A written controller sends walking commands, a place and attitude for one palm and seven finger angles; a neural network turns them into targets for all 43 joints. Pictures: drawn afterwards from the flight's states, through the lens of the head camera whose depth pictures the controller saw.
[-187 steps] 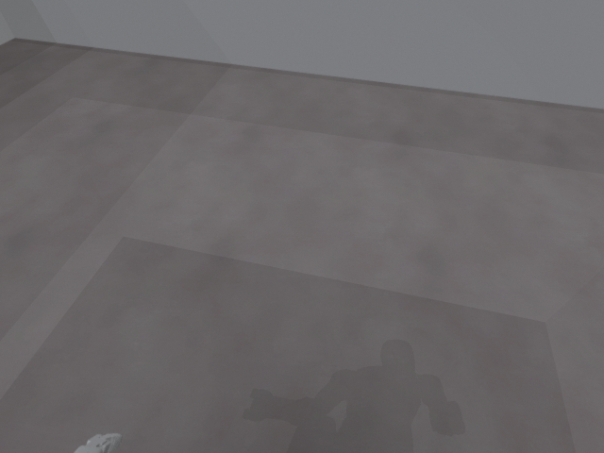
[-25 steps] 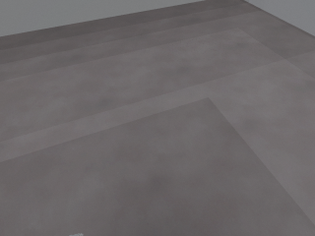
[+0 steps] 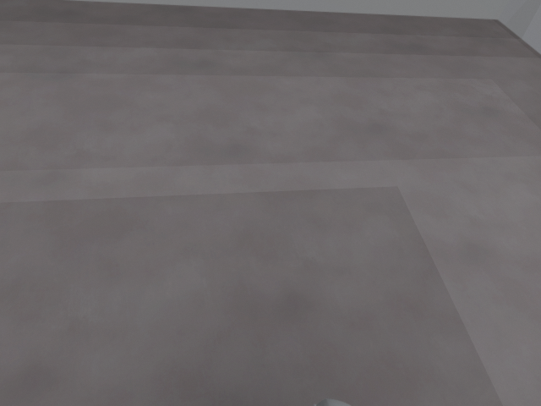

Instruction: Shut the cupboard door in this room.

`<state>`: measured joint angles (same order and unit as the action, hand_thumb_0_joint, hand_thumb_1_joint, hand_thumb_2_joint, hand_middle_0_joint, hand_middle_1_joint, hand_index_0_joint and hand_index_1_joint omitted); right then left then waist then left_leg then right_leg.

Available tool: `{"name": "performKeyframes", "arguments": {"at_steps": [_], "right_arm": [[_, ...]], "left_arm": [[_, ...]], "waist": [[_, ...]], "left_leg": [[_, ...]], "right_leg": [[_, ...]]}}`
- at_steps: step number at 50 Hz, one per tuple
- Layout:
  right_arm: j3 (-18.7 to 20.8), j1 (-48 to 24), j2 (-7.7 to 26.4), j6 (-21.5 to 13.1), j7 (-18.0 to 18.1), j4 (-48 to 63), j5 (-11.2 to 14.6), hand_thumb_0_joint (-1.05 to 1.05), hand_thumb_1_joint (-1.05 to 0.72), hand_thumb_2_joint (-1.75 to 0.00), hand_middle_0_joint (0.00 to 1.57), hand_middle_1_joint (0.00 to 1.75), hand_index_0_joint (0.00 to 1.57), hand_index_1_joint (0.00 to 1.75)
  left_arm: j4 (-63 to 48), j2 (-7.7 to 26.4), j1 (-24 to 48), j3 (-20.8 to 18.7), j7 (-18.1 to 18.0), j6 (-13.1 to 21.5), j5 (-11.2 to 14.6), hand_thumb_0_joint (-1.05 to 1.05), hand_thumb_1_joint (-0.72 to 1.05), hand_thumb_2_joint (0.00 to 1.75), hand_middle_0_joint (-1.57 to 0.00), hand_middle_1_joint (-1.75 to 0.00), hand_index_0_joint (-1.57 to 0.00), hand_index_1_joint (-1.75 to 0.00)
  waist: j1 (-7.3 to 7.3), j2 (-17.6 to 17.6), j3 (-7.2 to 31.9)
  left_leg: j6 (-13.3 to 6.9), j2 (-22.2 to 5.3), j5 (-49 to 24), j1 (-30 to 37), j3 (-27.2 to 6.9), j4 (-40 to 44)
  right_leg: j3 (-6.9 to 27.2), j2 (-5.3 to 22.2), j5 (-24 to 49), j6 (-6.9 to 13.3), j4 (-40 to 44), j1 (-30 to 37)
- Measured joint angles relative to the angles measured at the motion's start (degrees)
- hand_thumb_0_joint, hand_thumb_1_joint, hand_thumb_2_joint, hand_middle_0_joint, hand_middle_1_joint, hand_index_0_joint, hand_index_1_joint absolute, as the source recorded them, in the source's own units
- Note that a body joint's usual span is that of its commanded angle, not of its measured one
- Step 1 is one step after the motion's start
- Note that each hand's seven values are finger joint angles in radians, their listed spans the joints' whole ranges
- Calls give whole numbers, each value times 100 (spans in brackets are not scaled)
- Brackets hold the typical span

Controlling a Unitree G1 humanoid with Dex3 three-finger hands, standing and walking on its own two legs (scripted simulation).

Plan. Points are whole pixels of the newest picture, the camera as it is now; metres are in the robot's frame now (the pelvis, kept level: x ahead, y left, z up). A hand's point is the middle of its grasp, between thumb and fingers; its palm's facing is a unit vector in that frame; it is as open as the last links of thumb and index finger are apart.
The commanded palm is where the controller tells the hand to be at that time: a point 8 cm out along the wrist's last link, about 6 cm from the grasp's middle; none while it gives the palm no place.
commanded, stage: turn or walk to find it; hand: left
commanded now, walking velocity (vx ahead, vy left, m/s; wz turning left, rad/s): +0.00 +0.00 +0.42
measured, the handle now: out of the picture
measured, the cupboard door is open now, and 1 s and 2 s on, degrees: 86 86 86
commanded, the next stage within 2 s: none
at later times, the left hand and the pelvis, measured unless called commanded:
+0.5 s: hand out of the picture +0.03 +0.16 -0.14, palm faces +0.22 -0.94 -0.27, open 7.4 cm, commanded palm none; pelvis -0.03 -0.04 +0.01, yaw +13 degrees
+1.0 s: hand out of the picture -0.13 +0.22 -0.17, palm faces +0.46 -0.85 -0.25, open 7.4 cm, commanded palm none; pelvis -0.07 +0.01 +0.01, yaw +25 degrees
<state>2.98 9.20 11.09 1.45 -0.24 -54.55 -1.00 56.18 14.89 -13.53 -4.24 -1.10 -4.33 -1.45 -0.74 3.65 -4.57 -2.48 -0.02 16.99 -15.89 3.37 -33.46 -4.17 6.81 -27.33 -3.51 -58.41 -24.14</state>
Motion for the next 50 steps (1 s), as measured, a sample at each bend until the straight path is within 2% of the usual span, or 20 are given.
{"name": "performKeyframes", "arguments": {"at_steps": [3,7,14,17,18,19,21,22,25,27,29,32,37,40,42,44,47,50], "right_arm": [[-52,19,-62,-20,31,4,8,0,-91,-90,20,29,20,30],[-66,88,-102,-33,37,6,14,0,-91,-90,20,30,20,30],[3,263,-44,43,15,-21,-27,0,-90,-90,21,30,21,30],[52,361,24,94,0,-51,-24,0,-90,-90,21,30,21,30],[71,409,43,110,-9,-53,-8,0,-90,-90,21,30,21,30],[101,431,100,129,-19,-69,16,0,-90,-90,21,30,21,30],[166,476,174,205,-26,-109,6,1,-91,-90,21,30,20,30],[189,491,198,251,-38,-137,-7,1,-91,-90,20,30,20,30],[248,500,281,306,-86,-192,-23,1,-91,-90,20,29,20,30],[262,518,316,304,-97,-211,-26,1,-91,-90,20,29,20,30],[265,529,332,318,-98,-244,-24,1,-91,-90,20,29,20,30],[245,483,336,352,-91,-302,-15,1,-91,-90,20,29,20,30],[155,254,287,303,-73,-288,41,1,-91,-90,20,29,20,30],[103,142,272,174,-76,-156,52,1,-91,-90,20,29,20,30],[79,24,174,82,-74,-97,26,1,-91,-90,20,29,20,30],[36,-26,93,23,-43,-34,9,1,-91,-90,20,29,20,30],[-31,-41,8,-5,17,14,0,0,-91,-90,20,29,20,30],[-71,-34,-34,-22,34,23,12,0,-91,-90,20,29,20,30]], "left_arm": [[-21,43,67,-21,38,37,1,1,91,89,-20,-30,-20,-30],[-109,22,160,-14,44,78,11,1,91,90,-20,-30,-20,-30],[-297,-174,407,55,14,109,47,0,91,90,-20,-30,-20,-30],[-409,-280,461,110,8,189,69,0,91,90,-20,-30,-20,-30],[-456,-298,445,132,8,233,69,0,91,90,-20,-30,-20,-30],[-460,-364,450,149,-7,282,46,0,91,90,-20,-30,-20,-30],[-492,-462,408,211,-8,320,16,0,91,89,-20,-30,-20,-30],[-507,-492,359,225,-9,331,15,0,91,89,-20,-30,-20,-30],[-467,-556,230,252,-17,328,15,0,90,89,-20,-30,-20,-30],[-412,-577,172,260,-21,329,11,0,90,89,-20,-30,-20,-30],[-365,-584,117,263,-23,339,2,0,90,89,-20,-30,-20,-30],[-308,-563,43,244,-22,349,-26,0,90,89,-20,-30,-20,-30],[-192,-391,-50,183,8,338,-63,0,91,89,-20,-30,-20,-30],[-124,-242,-133,122,16,273,-26,0,90,89,-20,-30,-20,-30],[-73,-91,-126,59,7,151,2,0,90,89,-20,-30,-20,-30],[8,1,-98,19,-9,23,0,0,91,89,-20,-30,-20,-30],[44,66,-23,-16,33,4,-2,1,91,89,-20,-30,-20,-30],[-23,58,46,-6,57,56,5,1,91,89,-20,-30,-20,-30]], "waist": [[0,-53,56],[36,-140,127],[216,-356,174],[261,-445,202],[257,-440,231],[251,-550,221],[261,-654,207],[244,-640,213],[246,-629,188],[264,-607,163],[252,-557,144],[189,-462,98],[38,-271,-3],[15,-209,15],[-31,-38,-21],[-45,-11,1],[-36,-42,50],[-34,-101,94]], "left_leg": [[-24,62,-273,117,-103,409],[-57,160,-518,189,-249,746],[11,296,-661,35,-558,736],[103,364,-658,-132,-701,571],[147,412,-625,-220,-732,452],[181,376,-495,-332,-791,235],[273,383,401,-663,-793,-681],[307,390,627,-845,-739,-1267],[420,243,506,-1226,-594,-2670],[511,99,362,-1295,-537,-3074],[582,-27,355,-1241,-496,-3127],[638,-163,560,-997,-409,-2699],[598,-209,839,-385,-130,-1280],[464,-179,123,99,24,-75],[211,-57,83,3,50,-178],[89,-29,139,-13,16,-165],[51,35,-71,87,-97,198],[3,118,-302,177,-212,542]], "right_leg": [[136,-75,366,-57,-321,-185],[241,-142,467,-124,-32,-122],[295,-349,258,-71,1142,340],[266,-462,617,-5,2089,737],[248,-460,870,27,2563,938],[174,-515,999,141,2700,993],[13,-505,1001,371,2630,1007],[-35,-464,999,434,2653,1040],[-181,-386,1099,481,2870,1197],[-296,-335,1153,477,2966,1267],[-401,-269,1168,468,3000,1296],[-533,-151,1161,434,2976,1281],[-730,91,1073,298,2713,1122],[-873,239,885,140,2277,907],[-579,269,215,39,1501,555],[-242,98,-130,8,568,180],[4,-52,198,-31,-182,-143],[130,-118,396,-83,-196,-191]]}}
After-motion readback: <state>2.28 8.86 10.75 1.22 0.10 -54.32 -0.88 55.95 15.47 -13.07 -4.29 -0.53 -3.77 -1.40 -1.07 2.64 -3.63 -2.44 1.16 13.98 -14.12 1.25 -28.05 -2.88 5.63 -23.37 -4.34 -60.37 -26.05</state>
